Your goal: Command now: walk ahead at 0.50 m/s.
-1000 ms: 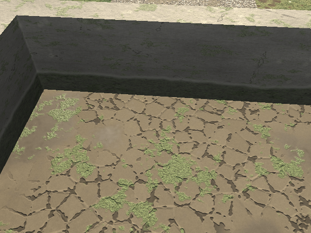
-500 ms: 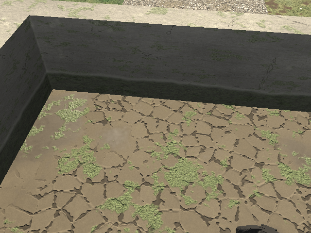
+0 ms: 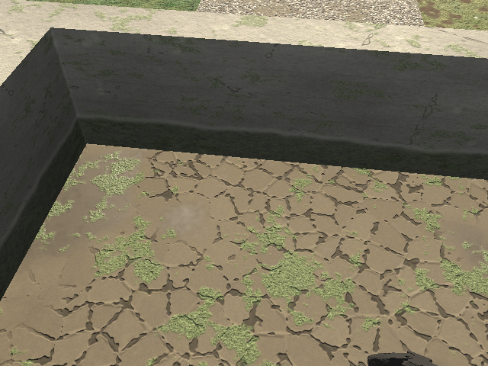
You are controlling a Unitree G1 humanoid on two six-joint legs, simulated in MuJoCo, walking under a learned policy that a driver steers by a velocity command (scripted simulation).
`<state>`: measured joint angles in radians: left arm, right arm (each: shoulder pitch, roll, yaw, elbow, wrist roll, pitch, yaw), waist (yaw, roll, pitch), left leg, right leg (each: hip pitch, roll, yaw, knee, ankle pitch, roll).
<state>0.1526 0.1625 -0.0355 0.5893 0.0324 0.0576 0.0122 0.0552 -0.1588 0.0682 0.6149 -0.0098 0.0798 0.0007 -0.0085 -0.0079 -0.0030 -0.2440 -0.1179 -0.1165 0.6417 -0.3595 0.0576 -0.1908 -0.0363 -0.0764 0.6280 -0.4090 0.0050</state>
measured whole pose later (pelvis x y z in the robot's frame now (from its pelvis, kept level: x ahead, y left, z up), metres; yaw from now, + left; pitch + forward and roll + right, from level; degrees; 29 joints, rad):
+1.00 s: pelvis +0.00 +0.01 +0.00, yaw +0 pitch -2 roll +0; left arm 0.16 0.16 -0.04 0.60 0.03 0.06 0.01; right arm 0.07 -0.15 0.07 0.60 -0.01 0.07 0.00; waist -0.01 0.00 -0.01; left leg -0.25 -0.12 -0.10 0.65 -0.36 0.07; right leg -0.19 -0.04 -0.07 0.63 -0.41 0.01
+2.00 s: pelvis +0.00 +0.01 +0.00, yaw +0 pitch -1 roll +0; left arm 0.16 0.16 -0.04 0.61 0.03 0.06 0.01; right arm 0.07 -0.15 0.07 0.60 -0.01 0.07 0.00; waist -0.01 0.00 -0.01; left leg -0.25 -0.11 -0.09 0.65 -0.36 0.07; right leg -0.19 -0.04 -0.07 0.63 -0.41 0.01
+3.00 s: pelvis +0.00 +0.00 +0.00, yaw +0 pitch -1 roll +0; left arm 0.16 0.16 -0.04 0.61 0.03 0.06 0.01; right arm 0.08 -0.15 0.08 0.60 -0.02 0.07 0.00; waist -0.01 0.00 -0.01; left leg -0.25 -0.10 -0.07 0.65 -0.36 0.06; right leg -0.19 -0.04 -0.06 0.63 -0.41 0.01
